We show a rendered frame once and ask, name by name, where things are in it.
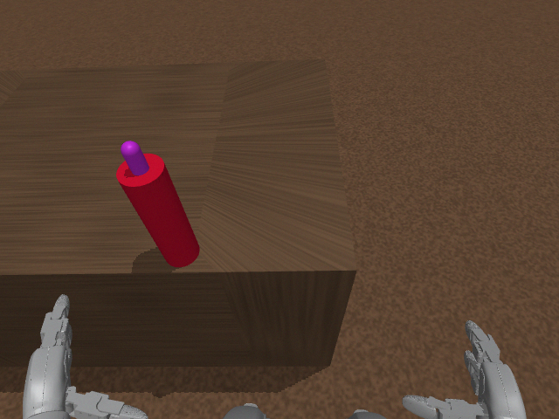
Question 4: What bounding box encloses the left robot hand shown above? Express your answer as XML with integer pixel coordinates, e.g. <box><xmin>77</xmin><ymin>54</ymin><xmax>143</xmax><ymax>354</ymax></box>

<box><xmin>23</xmin><ymin>294</ymin><xmax>148</xmax><ymax>419</ymax></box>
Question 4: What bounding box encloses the bottle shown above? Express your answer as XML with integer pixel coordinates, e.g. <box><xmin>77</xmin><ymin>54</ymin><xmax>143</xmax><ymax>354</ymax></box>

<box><xmin>116</xmin><ymin>141</ymin><xmax>200</xmax><ymax>267</ymax></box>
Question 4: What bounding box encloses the right robot hand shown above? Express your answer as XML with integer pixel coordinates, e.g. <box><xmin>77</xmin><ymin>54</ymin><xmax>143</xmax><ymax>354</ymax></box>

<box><xmin>403</xmin><ymin>320</ymin><xmax>527</xmax><ymax>419</ymax></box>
